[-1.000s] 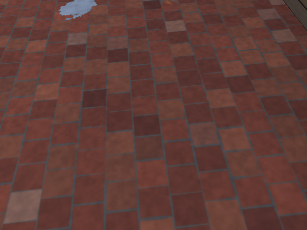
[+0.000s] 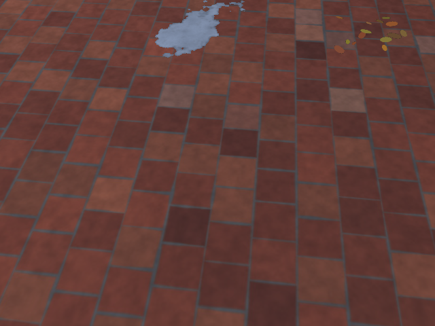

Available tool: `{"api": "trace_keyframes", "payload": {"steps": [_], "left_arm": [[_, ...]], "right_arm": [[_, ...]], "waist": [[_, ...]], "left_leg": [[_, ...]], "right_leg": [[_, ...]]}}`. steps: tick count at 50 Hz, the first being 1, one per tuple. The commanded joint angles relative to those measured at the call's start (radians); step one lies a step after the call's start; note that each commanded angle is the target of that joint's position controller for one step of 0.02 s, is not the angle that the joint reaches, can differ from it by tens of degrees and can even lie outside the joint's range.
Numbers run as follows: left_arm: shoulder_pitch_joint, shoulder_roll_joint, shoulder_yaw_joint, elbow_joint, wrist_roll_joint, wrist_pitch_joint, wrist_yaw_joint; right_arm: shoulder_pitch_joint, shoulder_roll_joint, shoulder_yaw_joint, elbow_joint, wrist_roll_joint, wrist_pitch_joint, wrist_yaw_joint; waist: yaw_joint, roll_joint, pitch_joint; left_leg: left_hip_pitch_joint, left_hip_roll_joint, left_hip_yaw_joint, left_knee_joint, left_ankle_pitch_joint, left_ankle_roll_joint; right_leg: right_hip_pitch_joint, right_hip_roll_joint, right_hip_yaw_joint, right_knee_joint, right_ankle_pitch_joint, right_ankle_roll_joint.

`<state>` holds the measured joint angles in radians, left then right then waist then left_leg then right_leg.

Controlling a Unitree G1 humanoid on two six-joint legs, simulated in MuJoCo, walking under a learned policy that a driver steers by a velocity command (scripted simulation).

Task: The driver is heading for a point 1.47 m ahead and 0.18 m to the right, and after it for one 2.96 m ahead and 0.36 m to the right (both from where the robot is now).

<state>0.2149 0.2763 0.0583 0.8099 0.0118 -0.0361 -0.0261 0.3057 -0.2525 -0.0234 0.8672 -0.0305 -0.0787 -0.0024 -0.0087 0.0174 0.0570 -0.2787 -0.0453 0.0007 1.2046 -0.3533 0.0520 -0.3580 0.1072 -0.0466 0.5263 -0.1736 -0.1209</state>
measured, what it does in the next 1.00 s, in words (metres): walks ahead, turning right: left foot, then right foot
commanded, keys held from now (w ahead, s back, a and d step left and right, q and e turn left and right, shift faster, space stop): w+e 0.44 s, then w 0.30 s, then w+q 0.26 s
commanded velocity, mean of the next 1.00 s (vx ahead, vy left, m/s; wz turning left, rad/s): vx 0.50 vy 0.00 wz -0.29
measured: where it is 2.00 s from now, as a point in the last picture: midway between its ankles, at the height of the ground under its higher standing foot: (258, 179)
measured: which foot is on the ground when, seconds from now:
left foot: up 0.00-0.40, down 0.42-0.92, up 0.94-1.00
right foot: down 0.00-0.42, up 0.44-0.88, down 0.90-1.00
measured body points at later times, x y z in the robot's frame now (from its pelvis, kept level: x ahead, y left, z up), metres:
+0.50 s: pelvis +0.28 +0.02 +0.00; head +0.31 +0.03 +0.45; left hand +0.37 +0.30 -0.13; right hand +0.40 -0.27 -0.08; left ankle +0.38 +0.10 -0.73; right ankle +0.11 -0.04 -0.66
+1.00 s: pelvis +0.50 -0.09 +0.01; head +0.52 -0.11 +0.46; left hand +0.75 +0.08 -0.08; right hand +0.41 -0.33 -0.14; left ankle +0.43 +0.07 -0.66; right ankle +0.52 -0.18 -0.73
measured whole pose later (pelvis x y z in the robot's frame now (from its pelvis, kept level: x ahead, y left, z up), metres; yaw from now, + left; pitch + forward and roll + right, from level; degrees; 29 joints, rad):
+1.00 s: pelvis +0.50 -0.09 +0.01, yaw -17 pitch +1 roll +1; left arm 0.12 0.23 0.01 0.74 0.04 -0.06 -0.01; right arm 0.42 -0.25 -0.04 0.91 -0.01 -0.04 0.01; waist -0.06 0.02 0.03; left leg -0.30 0.00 -0.01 1.00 -0.40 0.06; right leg -0.34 -0.01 -0.08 0.52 -0.20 -0.05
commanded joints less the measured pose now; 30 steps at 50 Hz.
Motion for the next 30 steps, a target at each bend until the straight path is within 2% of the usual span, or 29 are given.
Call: {"api": "trace_keyframes", "payload": {"steps": [1,3,5,7,10,15,16,18,19,20,21,22,23,24,25,27,30], "left_arm": [[0.088,0.101,0.028,-0.013,-0.010,-0.007,0.011],[0.107,0.120,0.032,-0.005,-0.014,-0.021,0.012],[0.129,0.145,0.039,0.000,-0.014,-0.025,0.014],[0.160,0.150,0.042,0.004,-0.015,-0.023,0.016],[0.214,0.153,0.047,0.011,-0.017,-0.017,0.017],[0.276,0.161,0.052,0.012,-0.001,-0.010,0.029],[0.271,0.166,0.053,0.007,0.003,-0.010,0.032],[0.216,0.182,0.058,-0.013,0.006,-0.010,0.038],[0.182,0.191,0.059,-0.023,0.007,-0.013,0.037],[0.162,0.190,0.057,-0.026,-0.001,-0.019,0.029],[0.166,0.139,0.041,-0.044,-0.014,-0.029,0.018],[0.259,0.039,0.019,-0.073,-0.040,-0.031,0.020],[0.281,0.112,0.022,-0.063,-0.004,-0.020,0.026],[0.226,0.134,0.028,-0.042,0.012,-0.010,0.024],[0.170,0.118,0.023,-0.047,0.017,-0.009,0.012],[0.147,0.089,0.017,-0.051,0.028,0.003,-0.005],[0.133,0.075,0.010,-0.055,0.030,0.016,-0.014]], "right_arm": [[-0.017,-0.116,-0.019,-0.106,-0.014,-0.004,0.007],[-0.004,-0.095,-0.013,-0.111,-0.023,0.027,0.012],[-0.049,-0.087,-0.008,-0.132,-0.022,0.038,0.015],[-0.145,-0.087,-0.007,-0.166,-0.020,0.040,0.017],[-0.251,-0.082,-0.001,-0.200,-0.013,0.038,0.021],[-0.377,-0.088,0.007,-0.250,-0.001,0.023,0.024],[-0.381,-0.095,0.007,-0.257,0.001,0.019,0.024],[-0.311,-0.122,-0.001,-0.245,0.004,0.010,0.019],[-0.231,-0.141,-0.009,-0.221,0.005,0.005,0.012],[-0.110,-0.166,-0.021,-0.188,0.002,-0.005,0.001],[0.032,-0.232,-0.040,-0.175,-0.017,-0.016,-0.016],[0.090,-0.318,-0.062,-0.182,-0.036,-0.004,-0.027],[0.056,-0.287,-0.066,-0.171,-0.015,0.012,-0.022],[-0.005,-0.189,-0.046,-0.183,-0.008,0.015,-0.016],[-0.047,-0.131,-0.031,-0.177,-0.005,0.013,-0.008],[-0.046,-0.103,-0.021,-0.149,-0.004,0.001,-0.005],[0.003,-0.117,-0.028,-0.108,0.010,-0.028,0.010]], "waist": [[-0.008,0.001,-0.040],[-0.021,-0.034,-0.054],[-0.015,-0.045,-0.044],[0.013,-0.053,-0.017],[0.060,-0.070,-0.021],[0.109,-0.084,-0.029],[0.105,-0.089,-0.030],[0.056,-0.102,-0.040],[0.017,-0.105,-0.067],[-0.046,-0.066,-0.126],[-0.103,0.033,-0.250],[-0.069,0.235,-0.368],[-0.034,0.217,-0.346],[-0.023,0.070,-0.195],[-0.019,0.014,-0.107],[0.007,0.090,-0.051],[0.021,0.097,-0.064]], "left_leg": [[-0.297,0.111,-0.070,0.010,0.038,-0.032],[-0.265,0.118,-0.046,-0.062,0.038,-0.061],[-0.288,0.125,-0.024,-0.146,0.088,-0.087],[-0.336,0.131,-0.011,-0.259,0.172,-0.109],[-0.361,0.116,-0.010,-0.408,0.295,-0.119],[-0.363,0.072,-0.016,-0.558,0.313,-0.102],[-0.338,0.064,-0.024,-0.589,0.296,-0.093],[-0.198,0.045,-0.038,-0.667,0.240,-0.068],[-0.069,0.022,-0.031,-0.695,0.200,-0.052],[0.107,0.023,-0.033,-0.761,0.216,-0.027],[0.331,0.190,-0.192,-0.798,0.072,0.022],[0.590,0.469,-0.599,-0.863,-0.030,0.121],[0.524,0.495,-0.804,-0.919,-0.145,0.172],[0.383,0.443,-0.661,-0.938,-0.182,0.158],[0.269,0.380,-0.510,-0.959,-0.081,0.138],[0.159,0.292,-0.320,-0.996,0.127,0.104],[0.154,0.273,-0.219,-1.011,0.347,0.123]], "right_leg": [[0.224,-0.290,0.422,-0.288,0.223,-0.177],[0.177,-0.252,0.368,-0.308,0.284,-0.173],[0.148,-0.224,0.339,-0.331,0.269,-0.169],[0.152,-0.203,0.337,-0.348,0.245,-0.150],[0.214,-0.183,0.341,-0.321,0.270,-0.109],[0.333,-0.205,0.399,-0.233,0.388,-0.098],[0.344,-0.214,0.418,-0.212,0.404,-0.091],[0.312,-0.223,0.447,-0.164,0.427,-0.058],[0.276,-0.210,0.450,-0.103,0.486,-0.038],[0.232,-0.160,0.419,0.039,0.508,-0.014],[0.135,-0.097,0.347,0.280,0.354,0.014],[-0.156,0.052,0.204,0.561,-0.271,0.050],[-0.277,-0.001,0.170,0.677,-0.372,0.042],[-0.290,-0.058,0.177,0.705,-0.275,0.043],[-0.268,-0.083,0.165,0.664,-0.206,0.049],[-0.215,-0.116,0.155,0.591,-0.171,0.064],[-0.208,-0.104,0.150,0.553,-0.133,0.077]]}}
Keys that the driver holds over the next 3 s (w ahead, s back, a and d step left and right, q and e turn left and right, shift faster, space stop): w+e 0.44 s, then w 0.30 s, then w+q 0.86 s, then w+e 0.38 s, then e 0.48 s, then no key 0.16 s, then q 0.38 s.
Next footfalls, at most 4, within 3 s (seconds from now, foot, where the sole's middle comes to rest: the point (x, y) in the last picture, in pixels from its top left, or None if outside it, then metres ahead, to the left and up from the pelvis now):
0.42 left None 0.42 0.09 -0.76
0.90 right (295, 294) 0.56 -0.20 -0.76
1.42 left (241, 208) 0.87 -0.05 -0.76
1.98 right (271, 139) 1.21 -0.19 -0.76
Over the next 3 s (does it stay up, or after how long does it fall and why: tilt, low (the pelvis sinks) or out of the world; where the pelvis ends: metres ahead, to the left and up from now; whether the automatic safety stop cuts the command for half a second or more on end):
stays up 1.23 -0.11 0.01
